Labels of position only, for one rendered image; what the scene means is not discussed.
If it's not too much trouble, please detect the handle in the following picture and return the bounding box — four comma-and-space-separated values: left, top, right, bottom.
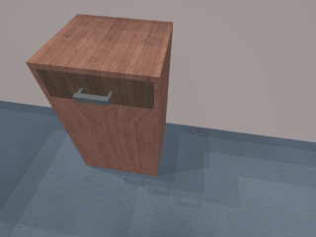
72, 88, 113, 106

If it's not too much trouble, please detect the cabinet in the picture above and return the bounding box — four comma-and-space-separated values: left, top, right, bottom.
26, 14, 174, 177

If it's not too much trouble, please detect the drawer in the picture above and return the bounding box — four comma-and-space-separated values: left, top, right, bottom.
36, 68, 154, 110

